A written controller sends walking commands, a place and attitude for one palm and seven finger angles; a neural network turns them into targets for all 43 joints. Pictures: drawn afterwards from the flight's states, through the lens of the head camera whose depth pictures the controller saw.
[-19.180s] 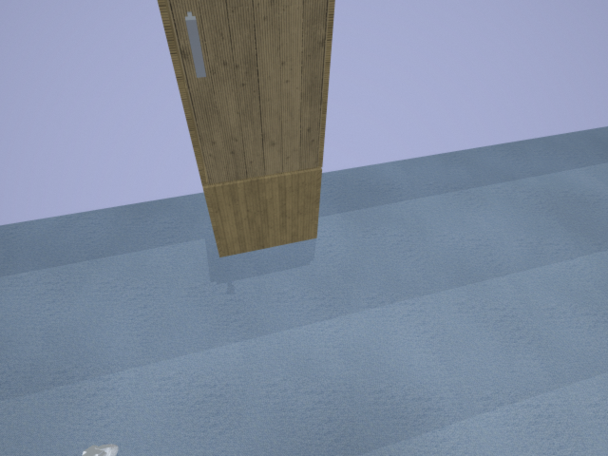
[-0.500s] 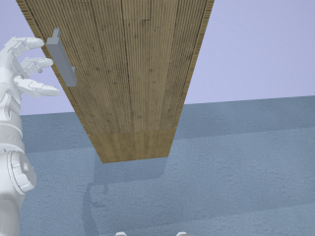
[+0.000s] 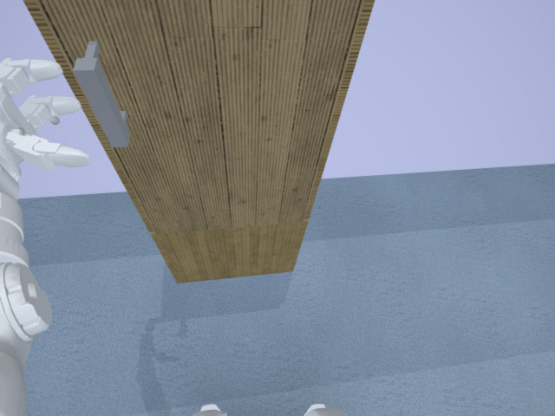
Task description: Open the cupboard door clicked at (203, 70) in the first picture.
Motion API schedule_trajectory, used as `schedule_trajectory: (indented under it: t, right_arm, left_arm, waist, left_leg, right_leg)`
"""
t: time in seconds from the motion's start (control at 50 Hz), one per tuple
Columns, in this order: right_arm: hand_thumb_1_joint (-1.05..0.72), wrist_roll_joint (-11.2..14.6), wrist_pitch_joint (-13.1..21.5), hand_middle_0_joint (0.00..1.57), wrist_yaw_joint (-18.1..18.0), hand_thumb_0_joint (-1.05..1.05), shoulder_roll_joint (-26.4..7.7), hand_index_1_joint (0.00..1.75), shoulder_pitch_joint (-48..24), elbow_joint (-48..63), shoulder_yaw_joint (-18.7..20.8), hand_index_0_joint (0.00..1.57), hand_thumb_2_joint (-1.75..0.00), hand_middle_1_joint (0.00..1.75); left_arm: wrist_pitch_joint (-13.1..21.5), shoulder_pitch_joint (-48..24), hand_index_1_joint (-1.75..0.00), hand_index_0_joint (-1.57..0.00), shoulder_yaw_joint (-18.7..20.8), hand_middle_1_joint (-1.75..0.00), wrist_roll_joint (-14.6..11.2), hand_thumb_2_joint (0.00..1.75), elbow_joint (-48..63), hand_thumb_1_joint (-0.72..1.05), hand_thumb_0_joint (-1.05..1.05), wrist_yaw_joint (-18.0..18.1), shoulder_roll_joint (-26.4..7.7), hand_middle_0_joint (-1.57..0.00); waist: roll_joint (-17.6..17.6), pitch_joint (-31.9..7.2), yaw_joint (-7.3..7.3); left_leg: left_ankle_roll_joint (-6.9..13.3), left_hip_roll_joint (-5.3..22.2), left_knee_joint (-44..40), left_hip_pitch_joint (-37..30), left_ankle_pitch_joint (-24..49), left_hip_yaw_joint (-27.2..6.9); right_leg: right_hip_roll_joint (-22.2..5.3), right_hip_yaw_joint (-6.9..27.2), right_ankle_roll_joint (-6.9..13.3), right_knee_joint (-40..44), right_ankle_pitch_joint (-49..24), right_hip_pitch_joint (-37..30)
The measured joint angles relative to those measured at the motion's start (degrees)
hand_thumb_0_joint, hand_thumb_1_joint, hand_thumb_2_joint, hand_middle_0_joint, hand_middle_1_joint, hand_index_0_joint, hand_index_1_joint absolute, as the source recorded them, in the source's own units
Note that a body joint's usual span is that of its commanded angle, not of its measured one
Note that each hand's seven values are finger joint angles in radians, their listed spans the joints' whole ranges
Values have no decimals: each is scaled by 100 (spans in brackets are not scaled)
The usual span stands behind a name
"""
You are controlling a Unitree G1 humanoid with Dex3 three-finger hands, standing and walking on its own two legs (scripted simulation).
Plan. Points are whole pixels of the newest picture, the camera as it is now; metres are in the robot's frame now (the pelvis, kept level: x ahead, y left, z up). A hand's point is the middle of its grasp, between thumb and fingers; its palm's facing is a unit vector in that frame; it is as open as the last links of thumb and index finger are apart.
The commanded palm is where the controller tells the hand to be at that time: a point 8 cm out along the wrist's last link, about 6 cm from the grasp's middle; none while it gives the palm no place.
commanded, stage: slide the fingers in behind the handle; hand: left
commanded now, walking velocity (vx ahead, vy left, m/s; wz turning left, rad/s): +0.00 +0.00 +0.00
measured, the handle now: (107, 97) +0.53 +0.21 +0.13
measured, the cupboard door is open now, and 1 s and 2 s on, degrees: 0 0 0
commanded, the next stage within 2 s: close the thumb around the handle in 1.46 s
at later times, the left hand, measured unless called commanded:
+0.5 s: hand (70, 122) +0.48 +0.25 +0.13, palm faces +0.10 -0.99 +0.01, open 14.3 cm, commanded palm +0.46 +0.27 +0.13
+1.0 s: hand (120, 119) +0.48 +0.19 +0.14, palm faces +0.06 -1.00 +0.02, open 14.0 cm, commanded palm +0.46 +0.24 +0.13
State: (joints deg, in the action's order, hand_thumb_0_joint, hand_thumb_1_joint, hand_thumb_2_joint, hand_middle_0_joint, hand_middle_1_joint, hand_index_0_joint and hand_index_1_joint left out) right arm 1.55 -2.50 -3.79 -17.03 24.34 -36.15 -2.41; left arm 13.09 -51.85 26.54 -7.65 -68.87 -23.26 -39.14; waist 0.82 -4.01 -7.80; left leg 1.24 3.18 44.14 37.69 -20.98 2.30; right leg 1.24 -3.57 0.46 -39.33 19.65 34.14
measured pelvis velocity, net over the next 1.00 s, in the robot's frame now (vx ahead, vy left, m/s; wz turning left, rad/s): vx -0.01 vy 0.00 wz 0.01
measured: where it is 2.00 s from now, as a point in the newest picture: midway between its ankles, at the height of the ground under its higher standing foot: outside the picture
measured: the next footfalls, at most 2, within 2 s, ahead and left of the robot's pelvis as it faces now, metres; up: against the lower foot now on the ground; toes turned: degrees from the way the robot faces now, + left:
none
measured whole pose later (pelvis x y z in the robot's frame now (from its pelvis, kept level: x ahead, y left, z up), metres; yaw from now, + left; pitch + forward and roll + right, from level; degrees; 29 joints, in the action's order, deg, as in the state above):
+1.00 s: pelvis -0.01 +0.00 +0.00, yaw +0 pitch +12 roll -2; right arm 0.7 0.4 -1.5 -15.3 22.3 -37.6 -1.9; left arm 14.6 -51.5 20.9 -6.7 -64.5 -11.5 -25.6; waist 1.6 -4.7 -6.8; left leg 1.0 2.6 44.3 35.8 -20.8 2.3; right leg 0.7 -3.4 0.7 -41.1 20.4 32.9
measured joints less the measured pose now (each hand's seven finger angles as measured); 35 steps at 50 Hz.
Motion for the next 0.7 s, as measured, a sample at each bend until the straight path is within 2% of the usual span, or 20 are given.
schedule_trajectory:
  t: [0.12,0.26,0.52,0.7]
  right_arm:
    - [-90,-30,22,21,24,0,26,30,16,-68,19,20,-90,30]
    - [-90,-45,63,21,85,0,86,30,-5,-66,37,20,-90,30]
    - [-90,-79,206,21,177,0,160,30,-104,-202,71,20,-90,30]
    - [-90,-81,305,21,192,0,153,30,-185,-298,83,20,-90,30]
  left_arm:
    - [20,-45,-120,-29,-124,-120,-43,30,123,-50,-1,89,213,-30]
    - [20,51,-120,-30,-229,-121,-45,30,282,-50,-1,410,434,-29]
    - [19,120,-119,-23,-568,-118,-131,30,485,-50,-1,831,831,-24]
    - [46,70,-119,-22,-871,-118,-138,30,554,-50,-1,943,1126,-23]
  waist:
    - [-12,-11,14]
    - [18,-54,54]
    - [64,-82,208]
    - [67,-43,280]
  left_leg:
    - [13,-22,14,26,-1,-15]
    - [34,-45,30,-12,-24,-6]
    - [42,-101,59,-75,-44,-65]
    - [29,-147,78,-122,-33,-151]
  right_leg:
    - [-20,-14,-16,1,-1,9]
    - [-43,-4,-38,-14,21,-31]
    - [-93,-60,-51,-49,71,-122]
    - [-132,-146,-38,-87,109,-201]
